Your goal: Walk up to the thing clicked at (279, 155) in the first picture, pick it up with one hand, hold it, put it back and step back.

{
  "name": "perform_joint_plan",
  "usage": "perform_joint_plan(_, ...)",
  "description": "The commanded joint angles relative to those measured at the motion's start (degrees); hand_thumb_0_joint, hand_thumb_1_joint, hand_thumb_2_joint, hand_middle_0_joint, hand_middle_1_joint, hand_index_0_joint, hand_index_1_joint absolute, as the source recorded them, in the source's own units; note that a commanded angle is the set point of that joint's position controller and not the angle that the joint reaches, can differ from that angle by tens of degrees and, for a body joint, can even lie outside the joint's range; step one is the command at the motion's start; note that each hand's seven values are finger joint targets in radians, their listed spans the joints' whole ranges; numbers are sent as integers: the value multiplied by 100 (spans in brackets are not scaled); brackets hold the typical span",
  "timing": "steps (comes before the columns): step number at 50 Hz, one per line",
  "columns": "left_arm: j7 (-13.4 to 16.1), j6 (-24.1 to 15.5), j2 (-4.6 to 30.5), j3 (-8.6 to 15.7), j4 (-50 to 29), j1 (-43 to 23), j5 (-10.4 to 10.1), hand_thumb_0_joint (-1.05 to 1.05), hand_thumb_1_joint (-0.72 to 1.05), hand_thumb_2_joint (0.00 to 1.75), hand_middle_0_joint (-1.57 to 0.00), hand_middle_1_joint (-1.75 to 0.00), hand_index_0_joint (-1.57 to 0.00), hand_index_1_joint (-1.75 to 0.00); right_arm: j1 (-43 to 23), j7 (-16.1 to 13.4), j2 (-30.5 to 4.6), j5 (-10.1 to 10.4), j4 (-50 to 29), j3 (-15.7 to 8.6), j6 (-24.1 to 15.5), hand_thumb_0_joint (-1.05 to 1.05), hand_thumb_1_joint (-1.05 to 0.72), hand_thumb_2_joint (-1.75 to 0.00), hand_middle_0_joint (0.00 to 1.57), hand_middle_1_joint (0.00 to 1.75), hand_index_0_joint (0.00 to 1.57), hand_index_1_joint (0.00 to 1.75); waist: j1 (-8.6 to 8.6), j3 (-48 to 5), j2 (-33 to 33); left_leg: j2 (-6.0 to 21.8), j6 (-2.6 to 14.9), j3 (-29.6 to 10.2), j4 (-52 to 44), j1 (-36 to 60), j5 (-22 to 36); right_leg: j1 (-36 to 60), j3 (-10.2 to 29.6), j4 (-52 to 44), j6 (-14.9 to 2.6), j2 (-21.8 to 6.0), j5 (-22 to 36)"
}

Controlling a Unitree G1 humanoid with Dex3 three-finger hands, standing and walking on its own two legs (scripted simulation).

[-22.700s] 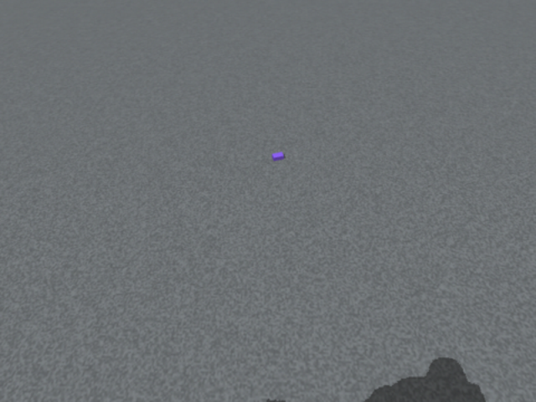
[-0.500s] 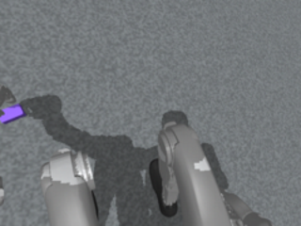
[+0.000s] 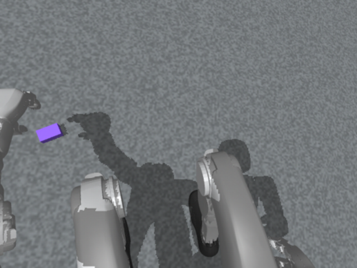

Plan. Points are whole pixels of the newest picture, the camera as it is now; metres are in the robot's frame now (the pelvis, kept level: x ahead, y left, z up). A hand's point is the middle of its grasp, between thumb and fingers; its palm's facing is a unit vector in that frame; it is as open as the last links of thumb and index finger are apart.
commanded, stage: go down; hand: left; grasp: from above
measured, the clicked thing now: (50, 133) +0.49 +0.32 -0.34
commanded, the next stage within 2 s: none
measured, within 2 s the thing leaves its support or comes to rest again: neither
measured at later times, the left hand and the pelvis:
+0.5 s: hand out of the picture +0.42 +0.34 +0.02, palm faces -0.44 +0.00 -0.90, open 11.0 cm; pelvis +0.00 +0.00 +0.10, yaw +3 degrees
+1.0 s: hand out of the picture +0.42 +0.34 +0.08, palm faces -0.45 -0.02 -0.90, open 13.1 cm; pelvis +0.01 +0.00 +0.16, yaw +3 degrees
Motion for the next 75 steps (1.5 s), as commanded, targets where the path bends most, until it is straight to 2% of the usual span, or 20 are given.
perform_joint_plan(1,-158,285,1280,95,-1216,-1360,-451,0,61,20,-99,-26,-103,-22,1089,-146,-1352,193,-250,-677,42,0,-92,-91,20,30,20,30,31,-4224,1506,-23,213,557,-2084,3498,636,2124,-476,-1643,-525,230,974)
perform_joint_plan(3,-355,375,1423,172,-1508,-1181,-611,0,51,27,-89,-34,-93,-32,1035,-207,-1314,270,-295,-700,109,0,-91,-90,20,30,20,30,145,-4261,1263,-36,267,587,-2211,3453,490,2332,-407,-1870,-510,243,850)
perform_joint_plan(5,-574,392,1326,73,-1858,-1208,-774,0,35,36,-73,-38,-77,-36,951,-265,-1291,308,-386,-691,137,0,-92,-90,20,30,20,30,117,-4078,1307,-4,261,486,-2473,3469,241,2341,-397,-1960,-521,240,684)
perform_joint_plan(9,-870,183,1641,280,-2276,-1156,-875,0,10,48,-60,-48,-60,-48,835,-429,-1199,396,-497,-649,193,0,-92,-90,20,30,20,30,170,-3868,1060,14,268,455,-2752,3571,98,2529,-322,-2249,-506,235,550)
perform_joint_plan(14,-780,-189,1523,296,-2097,-938,-826,0,2,54,-51,-59,-52,-57,686,-535,-1068,393,-481,-535,142,0,-91,-90,20,30,20,30,170,-3621,990,25,245,460,-3038,3746,18,2623,-309,-2470,-481,235,484)
perform_joint_plan(18,-650,-161,1215,49,-1923,-1061,-724,0,-7,62,-42,-66,-44,-65,697,-573,-1103,412,-424,-553,109,0,-91,-90,20,30,20,30,104,-3480,1179,75,186,315,-3417,4163,-30,2545,-367,-2569,-481,212,542)
perform_joint_plan(20,-673,-91,1321,75,-1910,-1089,-703,0,-12,66,-38,-70,-39,-69,737,-602,-1138,439,-427,-583,109,0,-91,-90,20,30,20,30,155,-3588,1318,86,172,306,-3576,4406,-20,2698,-359,-2687,-478,204,573)
perform_joint_plan(23,-759,-16,1373,93,-2051,-1060,-758,0,-14,68,-37,-72,-37,-71,804,-636,-1094,447,-425,-594,129,0,-91,-90,20,30,20,30,169,-3822,1206,75,174,387,-3627,4598,300,3050,-330,-2882,-472,211,769)
perform_joint_plan(29,-878,-61,1728,390,-2376,-1049,-876,0,-20,72,-31,-78,-32,-76,803,-717,-1010,470,-463,-616,175,0,-91,-90,20,30,20,30,276,-4271,1091,49,198,492,-3737,4987,730,3609,-238,-3189,-467,209,1017)
perform_joint_plan(33,-825,-94,1706,470,-2133,-809,-888,0,-25,74,-25,-86,-27,-83,762,-760,-949,483,-403,-591,179,0,-91,-90,20,30,20,30,296,-3852,938,36,212,528,-3931,4879,626,3724,-213,-3424,-462,204,895)
perform_joint_plan(36,-824,-119,1532,338,-2024,-799,-845,0,-27,76,-23,-88,-25,-85,750,-770,-953,493,-395,-600,168,0,-91,-90,20,30,20,30,260,-3665,1072,95,173,383,-4210,5113,432,3584,-257,-3456,-469,212,763)
perform_joint_plan(40,-781,-141,1532,307,-2005,-848,-826,0,-32,80,-19,-91,-21,-89,805,-786,-938,494,-364,-601,133,0,-91,-90,20,30,20,30,239,-3719,1035,88,188,439,-4327,5208,340,3825,-251,-3669,-466,231,704)
perform_joint_plan(42,-792,-173,1588,349,-1993,-831,-848,0,-33,80,-18,-94,-20,-91,796,-799,-945,505,-322,-606,114,0,-91,-90,20,30,20,30,254,-3700,1028,101,172,390,-4427,5303,369,3866,-252,-3712,-467,227,721)
perform_joint_plan(46,-751,-238,1650,414,-2037,-844,-801,0,-37,84,-15,-96,-17,-93,887,-804,-945,496,-259,-620,95,0,-91,-90,20,30,20,30,304,-3943,1081,89,143,454,-4400,5594,954,4038,-218,-3785,-481,215,1081)
perform_joint_plan(55,-527,-211,1518,291,-1770,-1027,-674,0,-39,85,-12,-100,-15,-97,828,-777,-908,481,-180,-647,95,0,-91,-90,20,30,20,30,237,-3672,1062,91,156,483,-4693,5709,659,4219,-206,-4156,-478,221,871)
perform_joint_plan(60,-459,-129,1531,295,-1680,-988,-600,0,-43,89,-10,-100,-13,-97,850,-780,-899,490,-124,-659,106,0,-91,-90,20,30,20,30,272,-3855,988,85,156,521,-4723,5854,877,4429,-197,-4276,-488,239,994)
perform_joint_plan(67,-403,-53,1433,243,-1564,-948,-590,0,-43,88,-10,-101,-13,-98,785,-793,-905,516,-101,-671,112,0,-91,-90,20,30,20,30,300,-3635,1053,139,94,341,-5038,6105,812,4350,-247,-4323,-495,234,934)
perform_joint_plan(70,-410,-44,1333,131,-1620,-1119,-580,0,-45,89,-9,-103,-11,-100,840,-799,-891,505,-78,-676,116,0,-91,-90,20,30,20,30,222,-3665,1092,127,117,442,-4977,6095,883,4399,-208,-4427,-496,247,978)
perform_joint_plan(72,-396,-28,1446,245,-1545,-938,-599,0,-46,91,-8,-102,-10,-100,827,-795,-895,509,-72,-669,114,0,-91,-90,20,30,20,30,291,-3699,1023,122,115,441,-4965,6113,1068,4492,-202,-4430,-502,240,1078)
perform_joint_plan(75,-423,-43,1440,224,-1588,-1008,-586,0,-48,92,-8,-101,-10,-100,818,-801,-894,510,-96,-668,113,0,-91,-90,20,30,20,30,310,-3741,1138,139,91,368,-5064,6275,1093,4449,-204,-4405,-510,244,1082)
